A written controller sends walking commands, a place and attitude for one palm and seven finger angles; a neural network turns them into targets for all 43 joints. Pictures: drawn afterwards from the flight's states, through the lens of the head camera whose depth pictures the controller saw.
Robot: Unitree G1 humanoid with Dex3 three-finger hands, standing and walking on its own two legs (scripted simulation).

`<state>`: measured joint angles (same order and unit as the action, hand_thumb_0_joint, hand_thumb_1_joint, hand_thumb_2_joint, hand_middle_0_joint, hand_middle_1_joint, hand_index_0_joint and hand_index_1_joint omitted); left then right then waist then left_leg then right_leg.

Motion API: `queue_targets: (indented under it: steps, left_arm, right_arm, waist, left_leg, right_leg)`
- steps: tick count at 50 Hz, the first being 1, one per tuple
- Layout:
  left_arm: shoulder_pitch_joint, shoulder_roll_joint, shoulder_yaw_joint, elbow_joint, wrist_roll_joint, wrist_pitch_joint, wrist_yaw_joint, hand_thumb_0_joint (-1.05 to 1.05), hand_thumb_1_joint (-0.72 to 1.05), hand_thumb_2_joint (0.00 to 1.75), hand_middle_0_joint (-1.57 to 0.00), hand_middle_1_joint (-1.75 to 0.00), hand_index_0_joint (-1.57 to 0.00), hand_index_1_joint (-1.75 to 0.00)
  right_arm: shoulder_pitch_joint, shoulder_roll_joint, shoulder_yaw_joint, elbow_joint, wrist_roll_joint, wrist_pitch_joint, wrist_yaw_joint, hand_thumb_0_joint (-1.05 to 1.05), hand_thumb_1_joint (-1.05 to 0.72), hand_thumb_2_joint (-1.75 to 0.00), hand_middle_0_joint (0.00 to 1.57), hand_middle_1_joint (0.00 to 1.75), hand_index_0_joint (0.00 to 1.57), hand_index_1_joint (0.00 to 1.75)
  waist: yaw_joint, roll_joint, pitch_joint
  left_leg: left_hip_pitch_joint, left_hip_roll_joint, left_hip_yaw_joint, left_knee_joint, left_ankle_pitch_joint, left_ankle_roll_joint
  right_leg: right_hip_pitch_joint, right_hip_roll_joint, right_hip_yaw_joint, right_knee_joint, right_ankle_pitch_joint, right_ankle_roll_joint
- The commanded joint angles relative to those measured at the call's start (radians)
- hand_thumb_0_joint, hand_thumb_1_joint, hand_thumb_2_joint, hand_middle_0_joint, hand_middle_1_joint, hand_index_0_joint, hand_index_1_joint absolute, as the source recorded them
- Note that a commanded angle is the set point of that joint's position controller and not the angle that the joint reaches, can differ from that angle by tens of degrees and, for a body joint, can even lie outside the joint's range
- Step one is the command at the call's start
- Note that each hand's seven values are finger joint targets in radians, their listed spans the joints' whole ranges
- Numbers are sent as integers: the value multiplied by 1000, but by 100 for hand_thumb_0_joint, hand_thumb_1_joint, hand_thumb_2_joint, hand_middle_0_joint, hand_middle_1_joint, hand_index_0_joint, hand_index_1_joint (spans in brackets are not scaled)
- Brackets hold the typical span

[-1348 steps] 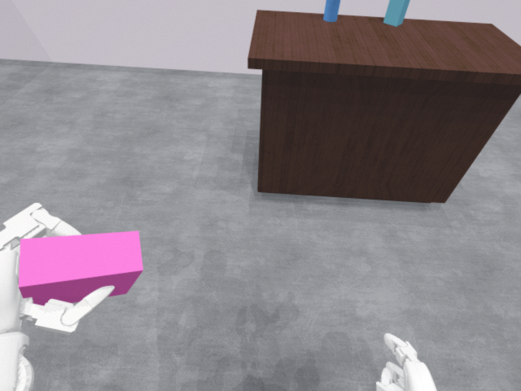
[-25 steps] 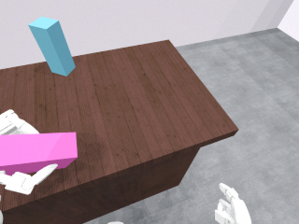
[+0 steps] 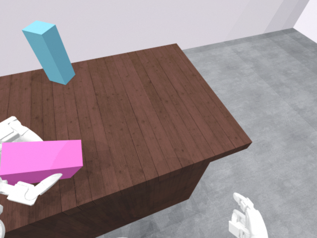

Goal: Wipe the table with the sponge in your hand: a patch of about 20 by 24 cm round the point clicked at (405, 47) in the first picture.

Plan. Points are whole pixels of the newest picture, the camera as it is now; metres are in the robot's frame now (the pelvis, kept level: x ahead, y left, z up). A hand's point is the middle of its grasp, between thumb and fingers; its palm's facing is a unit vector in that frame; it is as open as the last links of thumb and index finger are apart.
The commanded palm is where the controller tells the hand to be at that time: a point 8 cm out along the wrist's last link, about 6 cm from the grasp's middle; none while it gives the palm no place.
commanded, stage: shuffle to correct the standing spot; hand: left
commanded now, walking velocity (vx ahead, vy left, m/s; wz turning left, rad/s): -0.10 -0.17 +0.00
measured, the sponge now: (53, 162) +0.23 +0.21 +0.14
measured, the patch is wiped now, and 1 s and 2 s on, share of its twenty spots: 0.00 0.00 0.00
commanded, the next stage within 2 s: come to a stop and stand still in 1.44 s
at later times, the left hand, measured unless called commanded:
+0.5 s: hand (17, 179) +0.19 +0.25 +0.16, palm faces +0.33 -0.84 -0.43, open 9.1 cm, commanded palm +0.14 +0.29 +0.18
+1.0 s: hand (31, 165) +0.21 +0.23 +0.16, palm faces +0.31 -0.85 -0.43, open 9.1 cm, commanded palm +0.16 +0.28 +0.18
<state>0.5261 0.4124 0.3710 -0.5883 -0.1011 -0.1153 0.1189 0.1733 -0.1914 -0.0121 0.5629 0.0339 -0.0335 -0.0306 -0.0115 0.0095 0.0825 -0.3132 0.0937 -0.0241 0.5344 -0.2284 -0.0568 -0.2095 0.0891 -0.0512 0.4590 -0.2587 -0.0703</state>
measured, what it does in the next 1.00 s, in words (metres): stands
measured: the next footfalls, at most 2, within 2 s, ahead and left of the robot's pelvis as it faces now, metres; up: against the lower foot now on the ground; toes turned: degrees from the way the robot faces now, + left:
none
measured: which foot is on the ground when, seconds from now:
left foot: down 0.00-1.00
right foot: down 0.00-1.00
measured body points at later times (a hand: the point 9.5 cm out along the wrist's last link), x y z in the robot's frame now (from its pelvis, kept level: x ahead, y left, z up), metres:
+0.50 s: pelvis -0.02 +0.01 +0.00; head +0.02 +0.01 +0.44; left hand +0.16 +0.29 +0.18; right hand +0.15 -0.22 -0.09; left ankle +0.03 +0.16 -0.73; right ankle -0.01 -0.08 -0.74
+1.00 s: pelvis -0.01 +0.00 +0.00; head +0.04 +0.00 +0.45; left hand +0.19 +0.28 +0.19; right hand +0.17 -0.23 -0.09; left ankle +0.03 +0.16 -0.74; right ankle -0.01 -0.08 -0.74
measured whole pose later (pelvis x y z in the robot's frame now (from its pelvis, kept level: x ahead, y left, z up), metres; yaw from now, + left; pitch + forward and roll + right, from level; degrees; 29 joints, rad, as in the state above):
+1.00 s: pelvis -0.01 +0.00 +0.00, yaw +0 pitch +0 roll -2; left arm 0.52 0.41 0.36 -0.60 -0.10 -0.11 0.12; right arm 0.17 -0.18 0.00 0.56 0.03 -0.04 -0.03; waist 0.00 0.02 0.09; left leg -0.33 0.11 -0.01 0.55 -0.22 -0.06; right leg -0.23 0.09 -0.05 0.48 -0.26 -0.07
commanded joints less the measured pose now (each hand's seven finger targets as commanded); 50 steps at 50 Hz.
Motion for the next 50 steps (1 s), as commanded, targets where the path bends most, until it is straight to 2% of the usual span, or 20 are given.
queue_targets:
  steps: [1,3,7,10,13,17,20,21,22,24,26,28,31,32,33,38,42,46,47,50]
  left_arm:
    - [-27,173,136,-210,-10,-64,26,0,10,130,-120,-160,-120,-160]
    - [-11,164,130,-214,-12,-65,30,0,10,130,-120,-160,-120,-160]
    - [-16,182,143,-253,-9,-75,31,0,10,130,-120,-160,-120,-160]
    - [-39,193,156,-248,-2,-94,23,0,10,130,-120,-160,-120,-160]
    - [15,164,144,-211,-6,-92,20,0,10,130,-120,-160,-120,-160]
    - [37,163,150,-199,-12,-80,24,0,10,130,-120,-160,-120,-160]
    - [-8,171,145,-222,-12,-73,28,0,10,130,-120,-160,-120,-160]
    - [-16,168,139,-211,-12,-68,31,0,10,130,-120,-160,-120,-160]
    - [-16,157,123,-207,-14,-63,38,0,10,130,-120,-160,-120,-160]
    - [-42,161,119,-219,-9,-61,42,0,10,130,-120,-160,-120,-160]
    - [-75,163,116,-230,-6,-61,45,0,10,130,-120,-160,-120,-160]
    - [-83,159,113,-240,-3,-69,48,0,10,130,-120,-160,-120,-160]
    - [-108,163,116,-229,12,-74,42,0,10,130,-120,-160,-120,-160]
    - [-89,158,111,-227,14,-75,43,0,10,130,-120,-160,-120,-160]
    - [-80,154,110,-210,16,-78,39,0,10,130,-120,-160,-120,-160]
    - [-12,139,107,-175,11,-75,26,0,10,130,-120,-160,-120,-160]
    - [-24,154,118,-206,4,-72,20,0,10,130,-120,-160,-120,-160]
    - [-58,174,132,-230,-2,-70,21,0,10,130,-120,-160,-120,-160]
    - [-53,166,120,-243,-6,-67,25,0,10,130,-120,-160,-120,-160]
    - [-49,179,135,-233,-8,-63,26,0,10,130,-120,-160,-120,-160]
  right_arm:
    - [-63,-116,-45,-154,1,-51,-8,0,-90,-90,20,30,20,30]
    - [-66,-113,-40,-152,1,-46,-9,0,-90,-90,20,30,20,30]
    - [-78,-107,-40,-157,6,-53,-15,0,-90,-90,20,30,20,30]
    - [-70,-114,-46,-157,0,-58,-15,0,-90,-90,20,30,20,30]
    - [-63,-109,-45,-159,3,-58,-11,0,-90,-90,20,30,20,30]
    - [-71,-107,-44,-160,9,-59,-11,0,-90,-90,20,30,20,30]
    - [-59,-115,-44,-166,3,-58,-16,0,-90,-90,20,30,20,30]
    - [-52,-113,-42,-162,4,-58,-15,0,-90,-90,20,30,20,30]
    - [-60,-109,-35,-152,9,-59,-17,0,-90,-90,20,30,20,30]
    - [-59,-113,-35,-153,-3,-61,-22,0,-90,-90,20,30,20,30]
    - [-70,-116,-32,-151,-7,-65,-22,0,-90,-90,20,30,20,30]
    - [-82,-114,-27,-148,-6,-67,-25,0,-90,-90,20,30,20,30]
    - [-74,-118,-30,-151,-6,-70,-17,0,-90,-90,20,30,20,30]
    - [-88,-110,-24,-152,0,-73,-15,0,-90,-90,20,30,20,30]
    - [-76,-111,-24,-153,-6,-71,-14,0,-90,-90,20,30,20,30]
    - [-52,-118,-33,-160,-5,-68,0,0,-90,-90,20,30,20,30]
    - [-59,-116,-37,-162,1,-62,4,0,-90,-90,20,30,20,30]
    - [-49,-117,-48,-157,-5,-59,-2,0,-90,-90,20,30,20,30]
    - [-60,-111,-42,-152,1,-58,-4,0,-90,-90,20,30,20,30]
    - [-63,-113,-47,-158,-3,-52,-7,0,-90,-90,20,30,20,30]
  waist:
    - [1,32,-188]
    - [1,57,-204]
    - [5,77,-220]
    - [12,83,-212]
    - [13,98,-241]
    - [4,46,-235]
    - [-2,-7,-183]
    - [-5,-44,-168]
    - [-12,-36,-165]
    - [-9,-35,-147]
    - [-7,6,-134]
    - [-2,110,-144]
    - [1,174,-114]
    - [-1,203,-121]
    - [2,196,-119]
    - [2,122,-161]
    - [-2,70,-192]
    - [0,22,-227]
    - [-8,46,-243]
    - [-3,35,-222]
  left_leg:
    - [108,67,-47,-5,183,79]
    - [122,76,-56,-24,210,85]
    - [139,102,-64,-18,401,83]
    - [116,122,-71,-17,436,84]
    - [119,118,-71,-33,326,85]
    - [100,86,-58,-39,70,81]
    - [69,53,-46,-5,-121,76]
    - [81,36,-35,32,-142,71]
    - [133,24,-31,52,-139,70]
    - [123,33,-42,45,-131,78]
    - [84,54,-72,-21,-95,86]
    - [72,101,-123,-136,-70,104]
    - [-28,135,-154,-209,-181,111]
    - [-9,135,-158,-229,-179,115]
    - [-27,146,-166,-236,-192,119]
    - [28,134,-118,-173,-78,103]
    - [87,116,-70,-93,27,89]
    - [119,86,-38,1,140,77]
    - [157,75,-34,6,181,76]
    - [134,75,-33,31,202,75]
  right_leg:
    - [24,-198,132,-79,277,15]
    - [34,-191,120,-70,277,16]
    - [59,-192,109,-45,401,31]
    - [64,-195,92,-39,391,45]
    - [63,-189,98,-45,295,40]
    - [12,-196,130,-79,166,24]
    - [-71,-223,168,-124,16,10]
    - [-112,-240,188,-149,-41,-2]
    - [-166,-245,206,-166,-63,-20]
    - [-175,-244,190,-157,-70,-20]
    - [-126,-216,165,-120,-17,-10]
    - [-62,-162,114,-75,13,25]
    - [16,-133,77,-45,-15,50]
    - [21,-125,66,-35,-2,51]
    - [39,-125,56,-29,1,54]
    - [45,-124,51,-65,65,48]
    - [18,-139,89,-75,157,32]
    - [12,-188,139,-68,262,7]
    - [2,-191,154,-62,299,-3]
    - [3,-209,154,-59,324,2]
